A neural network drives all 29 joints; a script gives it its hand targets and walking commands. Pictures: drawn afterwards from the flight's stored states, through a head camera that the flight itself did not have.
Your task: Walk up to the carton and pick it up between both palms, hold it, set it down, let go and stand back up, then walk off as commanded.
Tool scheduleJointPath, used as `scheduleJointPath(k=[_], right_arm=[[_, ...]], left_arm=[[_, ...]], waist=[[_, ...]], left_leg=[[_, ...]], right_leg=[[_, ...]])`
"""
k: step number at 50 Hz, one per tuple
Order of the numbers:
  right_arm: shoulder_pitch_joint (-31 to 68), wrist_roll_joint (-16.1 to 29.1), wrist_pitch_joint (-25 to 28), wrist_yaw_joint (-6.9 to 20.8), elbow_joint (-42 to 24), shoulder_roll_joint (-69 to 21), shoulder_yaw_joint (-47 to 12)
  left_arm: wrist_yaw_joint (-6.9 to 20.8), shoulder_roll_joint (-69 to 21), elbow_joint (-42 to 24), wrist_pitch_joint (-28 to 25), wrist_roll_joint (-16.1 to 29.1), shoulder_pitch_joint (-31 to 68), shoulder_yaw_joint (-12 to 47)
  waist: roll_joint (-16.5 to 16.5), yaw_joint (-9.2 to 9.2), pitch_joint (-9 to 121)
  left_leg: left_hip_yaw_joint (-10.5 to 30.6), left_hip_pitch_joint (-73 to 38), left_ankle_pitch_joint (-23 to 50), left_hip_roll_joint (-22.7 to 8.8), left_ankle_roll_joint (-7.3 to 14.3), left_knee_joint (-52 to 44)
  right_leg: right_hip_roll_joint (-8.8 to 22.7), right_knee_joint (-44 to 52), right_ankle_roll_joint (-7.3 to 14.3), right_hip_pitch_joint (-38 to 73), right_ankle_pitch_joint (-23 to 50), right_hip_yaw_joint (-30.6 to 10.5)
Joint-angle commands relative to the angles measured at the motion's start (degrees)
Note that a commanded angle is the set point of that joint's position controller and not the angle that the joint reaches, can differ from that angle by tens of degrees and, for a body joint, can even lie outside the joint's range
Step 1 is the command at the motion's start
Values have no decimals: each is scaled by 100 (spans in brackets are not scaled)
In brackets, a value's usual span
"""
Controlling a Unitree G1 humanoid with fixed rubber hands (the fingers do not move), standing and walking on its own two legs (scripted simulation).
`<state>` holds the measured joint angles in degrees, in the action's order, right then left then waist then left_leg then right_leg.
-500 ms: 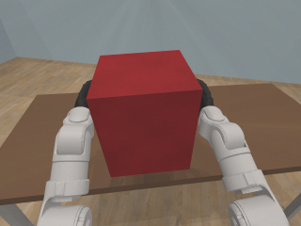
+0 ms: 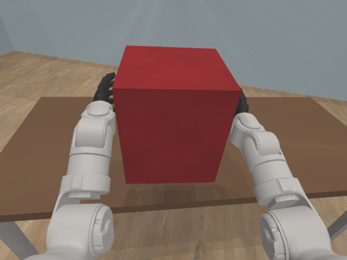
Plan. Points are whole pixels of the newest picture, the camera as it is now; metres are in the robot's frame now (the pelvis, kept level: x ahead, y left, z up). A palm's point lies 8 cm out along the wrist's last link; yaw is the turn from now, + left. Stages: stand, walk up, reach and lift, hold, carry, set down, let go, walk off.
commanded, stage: hold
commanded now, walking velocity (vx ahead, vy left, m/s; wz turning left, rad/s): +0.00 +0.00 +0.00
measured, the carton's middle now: (171, 115) +0.40 +0.01 +0.19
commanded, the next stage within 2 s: none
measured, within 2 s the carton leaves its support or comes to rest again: neither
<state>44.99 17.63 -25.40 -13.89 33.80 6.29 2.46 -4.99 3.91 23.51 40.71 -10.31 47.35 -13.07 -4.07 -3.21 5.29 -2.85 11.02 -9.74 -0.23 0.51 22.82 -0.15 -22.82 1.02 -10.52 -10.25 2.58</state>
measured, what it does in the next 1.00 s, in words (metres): stands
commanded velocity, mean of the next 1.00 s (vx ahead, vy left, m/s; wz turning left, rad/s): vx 0.00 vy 0.00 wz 0.00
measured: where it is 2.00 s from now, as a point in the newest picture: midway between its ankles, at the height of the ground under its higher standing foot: outside the picture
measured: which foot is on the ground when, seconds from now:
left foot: down 0.00-1.00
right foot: down 0.00-1.00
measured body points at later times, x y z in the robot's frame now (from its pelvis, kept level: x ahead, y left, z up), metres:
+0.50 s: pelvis +0.03 -0.01 +0.00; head -0.02 -0.01 +0.45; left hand +0.40 +0.14 +0.21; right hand +0.40 -0.16 +0.19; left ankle +0.03 +0.11 -0.74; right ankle +0.03 -0.11 -0.74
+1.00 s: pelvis +0.00 +0.00 +0.00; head -0.05 +0.04 +0.45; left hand +0.40 +0.16 +0.21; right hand +0.39 -0.15 +0.21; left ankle +0.03 +0.11 -0.74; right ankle +0.02 -0.11 -0.74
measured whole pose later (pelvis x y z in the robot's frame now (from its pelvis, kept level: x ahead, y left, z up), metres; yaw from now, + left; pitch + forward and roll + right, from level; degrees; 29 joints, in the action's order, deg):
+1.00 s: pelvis +0.00 +0.00 +0.00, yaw +0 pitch -2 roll +0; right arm 42.3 18.0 -26.2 -14.1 29.6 6.4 2.1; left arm -5.9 3.6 18.4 42.2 -9.0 43.6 -11.0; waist -4.8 -3.0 5.0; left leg -2.7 10.9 -9.7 -0.5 0.5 23.0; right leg -0.6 -22.5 1.1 -10.2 -9.9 2.3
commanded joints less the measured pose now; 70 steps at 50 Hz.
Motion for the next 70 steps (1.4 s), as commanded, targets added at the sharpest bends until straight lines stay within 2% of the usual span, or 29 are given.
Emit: scheduleJointPath(k=[1,4,5,8,9,10,13,14,15,16,17,21,22,27,29,37,41,43,46,48,50,56,61,63,65,67,68,69,70], right_arm=[[5538,511,354,663,-2078,-3856,-2087],[5552,726,248,496,-2504,-3874,-2482],[5453,840,261,416,-3007,-4080,-2761],[5537,1115,115,234,-3639,-4171,-3203],[5565,1194,136,182,-4132,-4370,-3438],[5459,1268,112,129,-4313,-4423,-3545],[5579,1371,148,3,-5275,-4720,-3876],[5254,1388,83,-47,-5231,-4725,-3934],[5056,1461,114,-58,-5655,-4726,-4053],[5064,1340,-34,-71,-5146,-4569,-3866],[4915,1281,36,-65,-5434,-4616,-3897],[4706,910,-128,59,-4594,-4186,-3282],[4739,785,-144,116,-4282,-4171,-3158],[4611,668,-175,164,-3768,-4007,-2915],[4760,566,-193,200,-3428,-3986,-2733],[5334,310,49,682,-2196,-4023,-1941],[5813,216,296,920,-2102,-4133,-1588],[5921,313,392,1004,-2099,-4182,-1606],[6062,363,494,984,-2503,-4183,-1824],[5810,286,419,967,-1967,-4016,-1717],[5451,233,339,908,-1701,-3860,-1782],[5251,590,122,496,-2125,-3694,-2401],[5355,1103,31,192,-3630,-4205,-3257],[5224,1276,58,90,-4426,-4526,-3726],[5298,1353,48,30,-4833,-4650,-3836],[5071,1484,159,6,-5670,-4857,-4052],[5047,1370,93,5,-5448,-4696,-3908],[4870,1424,220,37,-6079,-4764,-4044],[4830,1268,116,34,-5705,-4546,-3850]], left_arm=[[603,-4794,-904,-201,661,3321,2549],[692,-4657,-1045,-124,672,3089,2573],[718,-4713,-1483,-146,811,3000,2772],[696,-4634,-1830,-200,1082,3066,3013],[705,-4633,-2238,-256,1200,3022,3151],[663,-4662,-2646,-292,1326,3093,3405],[609,-4625,-3312,-376,1614,3167,3770],[582,-4583,-3562,-392,1657,3244,3904],[580,-4630,-4228,-399,1779,3097,4132],[562,-4424,-3735,-338,1672,3355,3991],[586,-4538,-3989,-339,1696,3108,4124],[677,-4202,-3452,-138,1376,2985,3768],[721,-4143,-3063,-95,1233,2851,3488],[970,-3853,-2402,81,853,2469,2834],[1061,-3758,-1790,124,698,2461,2516],[934,-4253,-1345,-128,676,3771,2498],[711,-4665,-1498,-374,1004,4696,2978],[552,-4870,-1770,-488,1178,4946,3258],[396,-5035,-1672,-492,1303,4607,3487],[420,-4878,-1244,-357,1038,4321,3146],[503,-4700,-905,-213,670,3563,2705],[892,-4204,-592,122,241,2407,1994],[945,-4252,-2001,-71,816,2885,2733],[829,-4440,-3056,-235,1243,3127,3394],[698,-4473,-3771,-390,1568,3629,3858],[552,-4666,-4681,-511,1924,3675,4406],[513,-4560,-4298,-468,1932,3683,4445],[480,-4800,-5049,-524,2088,3549,4816],[440,-4569,-4683,-432,1971,3446,4665]], waist=[[847,-63,2330],[662,7,2411],[587,-56,3046],[490,-1,3285],[259,24,3674],[385,-46,3810],[142,22,4325],[204,-55,4052],[174,-102,4496],[248,-71,3772],[174,-135,3991],[244,-165,3103],[174,-54,2887],[27,11,2205],[-19,22,1877],[864,50,1610],[1262,-105,2310],[1487,-146,2769],[1274,-154,3050],[1212,-92,2505],[915,-17,2058],[499,118,1858],[365,-22,3207],[381,-76,4019],[443,-96,4277],[519,-119,4909],[527,-213,4414],[619,-208,4985],[487,-190,4467]], left_leg=[[621,-1324,1327,114,-196,-288],[632,-1423,1890,159,-207,-86],[630,-1595,2405,187,-216,47],[697,-1435,2553,267,-196,218],[699,-1418,2759,324,-179,296],[748,-1496,2963,326,-220,394],[794,-1322,3044,407,-193,498],[828,-1177,2933,414,-216,472],[848,-1423,3553,409,-254,583],[887,-1140,2877,402,-227,456],[883,-1265,3040,391,-270,447],[757,-1094,1962,340,-238,148],[738,-1113,1633,324,-157,21],[591,-951,1265,317,-16,-250],[546,-740,637,316,66,-386],[571,-717,-490,106,36,-706],[705,-468,-1188,18,-19,-782],[826,-690,-848,-37,-108,-681],[807,-1078,215,-8,-224,-353],[763,-977,18,-5,-220,-414],[673,-947,308,21,-163,-506],[465,-1130,1250,229,-69,-350],[574,-1325,2074,362,-82,96],[693,-1435,2946,367,-183,345],[767,-1342,2975,380,-232,453],[860,-1451,3600,390,-339,641],[922,-1327,3201,369,-336,605],[928,-1616,3805,365,-397,677],[925,-1437,3378,364,-393,625]], right_leg=[[-378,893,-211,531,833,-68],[-410,826,-245,859,1441,-131],[-437,678,-285,1293,2268,-150],[-403,482,-387,1494,3068,-259],[-422,387,-457,1771,3680,-284],[-408,289,-491,1796,3964,-328],[-340,83,-597,2165,4953,-425],[-336,44,-644,2021,4946,-428],[-388,0,-673,2293,5471,-433],[-331,112,-642,1847,4711,-434],[-396,99,-655,1924,4794,-403],[-314,356,-595,1428,3300,-347],[-298,448,-574,1335,2738,-343],[-206,579,-571,1452,2492,-394],[-144,698,-535,1259,1833,-429],[-180,862,-256,74,-716,-223],[-294,676,-188,-34,-1053,-93],[-347,607,-161,-163,-791,-29],[-360,738,-122,-204,-194,-44],[-337,855,-137,-252,-512,-76],[-312,933,-170,107,-127,-111],[-283,834,-330,1148,1388,-236],[-260,385,-510,1849,3339,-315],[-338,146,-540,2072,4427,-335],[-353,56,-575,2006,4576,-376],[-423,-105,-611,2062,5235,-366],[-418,56,-576,1688,4557,-391],[-493,-42,-590,1893,4992,-346],[-469,94,-576,1653,4567,-355]])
